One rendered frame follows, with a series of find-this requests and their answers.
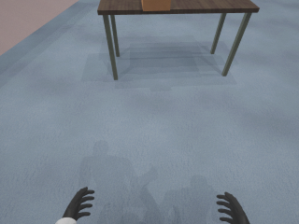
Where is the carton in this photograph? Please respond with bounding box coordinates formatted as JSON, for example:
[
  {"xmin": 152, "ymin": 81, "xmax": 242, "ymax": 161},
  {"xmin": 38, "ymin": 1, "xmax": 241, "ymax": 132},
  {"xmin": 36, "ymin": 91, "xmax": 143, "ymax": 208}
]
[{"xmin": 141, "ymin": 0, "xmax": 171, "ymax": 11}]

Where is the right robot hand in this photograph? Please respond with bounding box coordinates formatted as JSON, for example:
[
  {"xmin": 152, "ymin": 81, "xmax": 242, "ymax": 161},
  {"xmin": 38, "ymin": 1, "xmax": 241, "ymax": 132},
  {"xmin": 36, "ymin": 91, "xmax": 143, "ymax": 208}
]
[{"xmin": 216, "ymin": 191, "xmax": 250, "ymax": 224}]

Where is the left robot hand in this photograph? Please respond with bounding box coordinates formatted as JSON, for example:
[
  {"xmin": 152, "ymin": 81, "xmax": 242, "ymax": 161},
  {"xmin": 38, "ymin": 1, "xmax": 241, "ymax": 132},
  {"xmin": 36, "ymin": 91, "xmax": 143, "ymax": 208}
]
[{"xmin": 62, "ymin": 187, "xmax": 95, "ymax": 221}]

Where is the table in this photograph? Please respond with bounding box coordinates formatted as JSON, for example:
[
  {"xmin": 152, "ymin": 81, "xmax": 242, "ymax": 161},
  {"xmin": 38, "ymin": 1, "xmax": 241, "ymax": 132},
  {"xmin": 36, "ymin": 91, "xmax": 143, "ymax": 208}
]
[{"xmin": 97, "ymin": 0, "xmax": 260, "ymax": 80}]

